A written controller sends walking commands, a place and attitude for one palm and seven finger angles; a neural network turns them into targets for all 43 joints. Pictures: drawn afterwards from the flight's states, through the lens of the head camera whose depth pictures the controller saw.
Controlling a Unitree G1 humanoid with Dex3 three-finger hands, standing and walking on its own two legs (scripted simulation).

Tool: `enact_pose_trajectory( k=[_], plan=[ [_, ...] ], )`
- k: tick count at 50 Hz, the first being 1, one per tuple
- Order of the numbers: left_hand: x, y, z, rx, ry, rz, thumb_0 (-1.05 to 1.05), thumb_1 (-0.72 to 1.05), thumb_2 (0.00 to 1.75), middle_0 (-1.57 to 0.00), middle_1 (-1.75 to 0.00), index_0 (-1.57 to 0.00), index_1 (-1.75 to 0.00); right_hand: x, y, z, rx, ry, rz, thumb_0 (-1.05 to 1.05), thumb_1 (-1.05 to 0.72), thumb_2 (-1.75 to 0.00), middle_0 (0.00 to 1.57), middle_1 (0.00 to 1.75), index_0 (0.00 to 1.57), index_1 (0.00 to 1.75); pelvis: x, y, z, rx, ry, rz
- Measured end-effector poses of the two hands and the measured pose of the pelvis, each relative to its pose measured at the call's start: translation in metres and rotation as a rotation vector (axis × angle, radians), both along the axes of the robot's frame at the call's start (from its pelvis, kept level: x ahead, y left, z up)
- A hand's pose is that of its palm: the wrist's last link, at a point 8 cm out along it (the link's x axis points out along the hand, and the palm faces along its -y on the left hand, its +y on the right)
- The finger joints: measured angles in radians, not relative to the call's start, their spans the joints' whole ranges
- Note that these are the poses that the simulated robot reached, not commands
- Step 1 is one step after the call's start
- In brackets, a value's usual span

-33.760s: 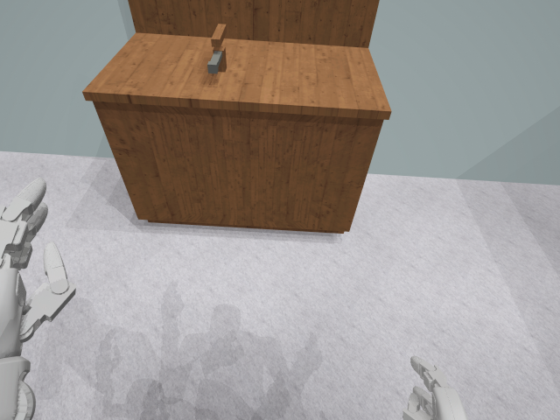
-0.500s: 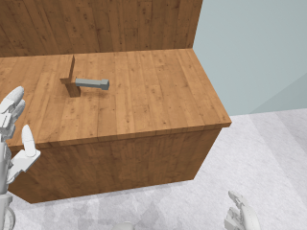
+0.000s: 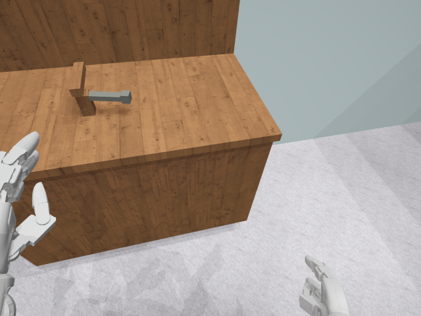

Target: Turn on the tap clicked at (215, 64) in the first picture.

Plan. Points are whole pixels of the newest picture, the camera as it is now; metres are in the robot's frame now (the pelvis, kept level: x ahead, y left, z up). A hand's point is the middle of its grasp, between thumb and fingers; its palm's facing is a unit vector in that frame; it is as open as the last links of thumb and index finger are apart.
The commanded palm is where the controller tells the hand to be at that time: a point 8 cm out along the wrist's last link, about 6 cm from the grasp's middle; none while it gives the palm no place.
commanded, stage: stop stepping back and stand still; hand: left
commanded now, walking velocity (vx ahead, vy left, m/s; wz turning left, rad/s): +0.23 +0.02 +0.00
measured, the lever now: (126, 97) +0.69 +0.28 +0.00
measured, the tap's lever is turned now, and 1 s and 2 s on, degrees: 76 76 76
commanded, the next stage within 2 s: stand and check the lever's angle in 0.84 s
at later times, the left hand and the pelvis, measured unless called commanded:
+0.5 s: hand (6, 281) +0.14 +0.24 +0.17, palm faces +0.42 -0.82 -0.39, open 7.4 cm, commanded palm +0.08 +0.27 +0.18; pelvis -0.08 -0.01 -0.01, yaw +1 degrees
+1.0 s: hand (21, 272) +0.15 +0.22 +0.17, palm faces +0.44 -0.80 -0.40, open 7.4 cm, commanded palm +0.09 +0.26 +0.18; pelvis -0.06 -0.03 +0.00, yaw +2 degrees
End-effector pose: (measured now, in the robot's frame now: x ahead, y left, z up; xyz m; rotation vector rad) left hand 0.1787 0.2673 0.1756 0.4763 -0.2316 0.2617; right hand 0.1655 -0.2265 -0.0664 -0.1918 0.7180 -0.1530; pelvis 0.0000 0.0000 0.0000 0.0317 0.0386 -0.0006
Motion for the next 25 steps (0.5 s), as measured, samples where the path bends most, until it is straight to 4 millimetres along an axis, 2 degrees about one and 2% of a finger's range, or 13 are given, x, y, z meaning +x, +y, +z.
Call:
enact_pose_trajectory(
  k=[3,7,9,12,15,19,22,25],
  plan=[
    [-0.020,0.015,-0.004,0.016,-0.016,0.031,0.01,0.89,0.90,-0.21,-0.30,-0.22,-0.30,-0.022,-0.014,-0.001,-0.062,-0.023,-0.027,0.01,-0.90,-0.90,0.20,0.30,0.21,0.30,-0.014,0.006,-0.009,-0.034,0.001,0.026],
    [-0.048,0.033,-0.008,-0.006,-0.021,0.128,0.01,0.89,0.90,-0.21,-0.30,-0.22,-0.30,-0.054,-0.022,-0.003,-0.079,0.007,-0.048,0.01,-0.90,-0.90,0.20,0.30,0.20,0.30,-0.031,0.005,-0.007,-0.005,-0.045,0.024],
    [-0.060,0.035,-0.008,-0.019,-0.025,0.174,0.01,0.89,0.90,-0.21,-0.30,-0.21,-0.30,-0.066,-0.023,-0.007,-0.068,0.008,-0.045,0.01,-0.90,-0.90,0.20,0.30,0.20,0.30,-0.034,0.003,-0.006,-0.005,-0.060,0.025],
    [-0.073,0.028,-0.009,-0.046,-0.049,0.206,0.01,0.89,0.90,-0.21,-0.30,-0.21,-0.30,-0.079,-0.023,-0.018,-0.048,0.019,-0.020,0.01,-0.90,-0.90,0.20,0.30,0.20,0.30,-0.041,-0.001,-0.008,-0.020,-0.087,0.034],
    [-0.079,0.017,-0.012,-0.087,-0.070,0.188,0.01,0.89,0.90,-0.20,-0.30,-0.21,-0.30,-0.087,-0.021,-0.027,-0.041,0.058,0.009,0.01,-0.90,-0.90,0.20,0.30,0.20,0.30,-0.051,-0.004,-0.010,-0.018,-0.096,0.047],
    [-0.080,0.008,-0.012,-0.117,-0.087,0.130,0.01,0.89,0.90,-0.21,-0.30,-0.21,-0.30,-0.094,-0.015,-0.022,-0.041,0.057,0.023,0.01,-0.90,-0.90,0.20,0.30,0.20,0.30,-0.064,-0.005,-0.009,-0.001,-0.096,0.039],
    [-0.081,0.006,-0.007,-0.068,-0.106,0.092,0.01,0.89,0.90,-0.21,-0.30,-0.21,-0.30,-0.095,-0.011,-0.020,-0.039,-0.008,0.009,0.01,-0.90,-0.90,0.20,0.30,0.21,0.30,-0.075,-0.003,-0.015,-0.017,-0.089,0.020],
    [-0.082,0.006,0.005,0.009,-0.111,0.093,0.01,0.89,0.90,-0.21,-0.30,-0.21,-0.30,-0.101,-0.006,-0.019,0.008,-0.032,-0.007,0.01,-0.90,-0.90,0.20,0.30,0.21,0.30,-0.079,-0.009,-0.013,-0.013,-0.098,0.016]
  ],
)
